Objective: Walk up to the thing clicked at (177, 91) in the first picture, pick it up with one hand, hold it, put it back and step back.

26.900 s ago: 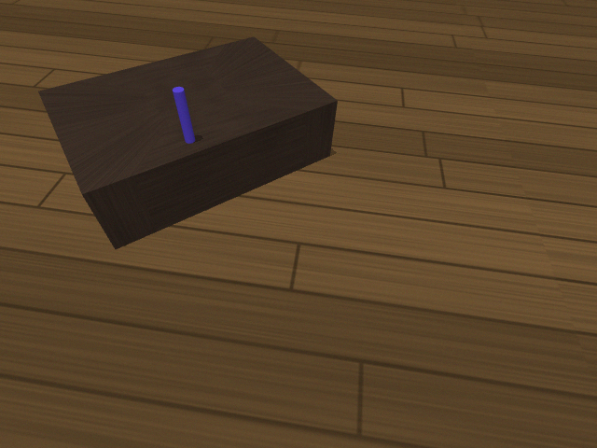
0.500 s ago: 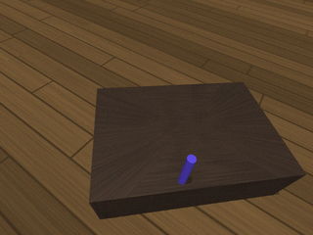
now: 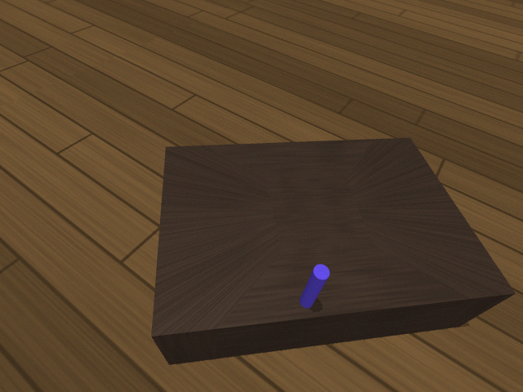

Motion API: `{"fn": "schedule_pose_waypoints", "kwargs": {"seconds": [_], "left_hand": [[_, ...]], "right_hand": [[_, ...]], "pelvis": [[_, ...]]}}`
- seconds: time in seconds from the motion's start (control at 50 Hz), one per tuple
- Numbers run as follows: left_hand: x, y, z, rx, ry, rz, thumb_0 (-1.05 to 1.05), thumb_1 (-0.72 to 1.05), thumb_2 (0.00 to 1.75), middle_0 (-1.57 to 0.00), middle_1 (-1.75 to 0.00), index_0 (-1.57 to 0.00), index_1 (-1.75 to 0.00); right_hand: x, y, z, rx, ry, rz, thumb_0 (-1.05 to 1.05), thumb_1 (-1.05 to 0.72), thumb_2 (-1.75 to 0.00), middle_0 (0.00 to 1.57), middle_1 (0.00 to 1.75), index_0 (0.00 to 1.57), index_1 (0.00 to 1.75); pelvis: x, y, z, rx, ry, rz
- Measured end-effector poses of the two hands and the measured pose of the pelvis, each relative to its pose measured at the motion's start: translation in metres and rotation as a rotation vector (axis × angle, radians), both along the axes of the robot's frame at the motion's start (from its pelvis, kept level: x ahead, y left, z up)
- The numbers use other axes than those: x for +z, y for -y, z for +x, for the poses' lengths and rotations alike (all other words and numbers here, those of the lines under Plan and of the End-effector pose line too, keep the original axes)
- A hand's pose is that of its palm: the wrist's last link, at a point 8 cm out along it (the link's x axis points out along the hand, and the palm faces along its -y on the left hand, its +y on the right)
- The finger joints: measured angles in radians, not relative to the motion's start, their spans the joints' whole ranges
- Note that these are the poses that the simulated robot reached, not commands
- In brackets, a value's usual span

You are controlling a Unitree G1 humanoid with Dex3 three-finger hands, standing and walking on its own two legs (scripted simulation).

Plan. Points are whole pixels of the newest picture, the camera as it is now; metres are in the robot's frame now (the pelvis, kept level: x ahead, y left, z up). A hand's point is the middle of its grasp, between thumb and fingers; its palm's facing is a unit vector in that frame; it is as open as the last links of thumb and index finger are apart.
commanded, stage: stand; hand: right
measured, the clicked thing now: (313, 288) +0.42 -0.17 -0.34
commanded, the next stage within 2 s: step back in 1.98 s
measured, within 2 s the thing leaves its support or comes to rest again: neither
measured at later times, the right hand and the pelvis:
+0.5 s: hand out of the picture +0.07 -0.25 -0.15, palm faces -0.01 +0.94 -0.35, open 7.4 cm; pelvis +0.00 +0.00 +0.00, yaw +1 degrees
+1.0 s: hand out of the picture +0.08 -0.26 -0.15, palm faces -0.02 +0.94 -0.34, open 7.4 cm; pelvis +0.00 -0.01 +0.00, yaw +1 degrees
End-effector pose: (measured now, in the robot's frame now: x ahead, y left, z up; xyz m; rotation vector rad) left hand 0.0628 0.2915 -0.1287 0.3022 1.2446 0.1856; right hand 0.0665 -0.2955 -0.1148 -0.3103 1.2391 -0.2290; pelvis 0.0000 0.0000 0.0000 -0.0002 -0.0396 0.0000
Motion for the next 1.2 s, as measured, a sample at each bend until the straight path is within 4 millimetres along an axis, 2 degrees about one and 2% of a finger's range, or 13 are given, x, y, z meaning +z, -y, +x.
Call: {"fn": "schedule_pose_waypoints", "kwargs": {"seconds": [0.1,0.24,0.48,0.8,1.2], "left_hand": [[0.000,-0.002,-0.005,0.004,-0.007,0.002,0.00,0.91,0.90,-0.20,-0.30,-0.21,-0.30],[0.000,-0.002,-0.010,0.008,-0.015,0.002,0.00,0.91,0.90,-0.20,-0.30,-0.21,-0.30],[-0.001,0.000,-0.011,0.016,-0.026,0.000,0.00,0.91,0.90,-0.20,-0.30,-0.21,-0.30],[0.003,0.002,0.001,0.015,0.011,0.005,0.00,0.91,0.90,-0.20,-0.30,-0.21,-0.30],[0.003,0.003,-0.011,0.025,0.009,0.004,0.00,0.91,0.90,-0.20,-0.30,-0.21,-0.30]], "right_hand": [[-0.001,-0.001,-0.003,-0.001,-0.004,0.003,0.00,-0.85,-0.88,0.21,0.30,0.20,0.30],[-0.002,0.000,-0.005,-0.003,-0.012,0.006,0.00,-0.89,-0.89,0.21,0.30,0.20,0.30],[-0.002,0.002,-0.002,0.005,-0.026,0.008,0.00,-0.90,-0.89,0.21,0.30,0.20,0.30],[-0.002,0.003,0.013,0.025,0.010,0.008,0.00,-0.90,-0.89,0.21,0.30,0.20,0.30],[-0.001,0.007,0.003,0.026,0.005,0.007,0.00,-0.90,-0.89,0.21,0.30,0.20,0.30]], "pelvis": [[0.000,0.000,-0.001,0.002,0.001,0.000],[0.000,-0.001,-0.002,0.006,-0.001,0.002],[0.000,0.002,0.001,0.015,-0.006,0.002],[0.000,0.004,0.005,0.018,-0.001,0.002],[0.000,0.007,-0.003,0.024,0.011,-0.001]]}}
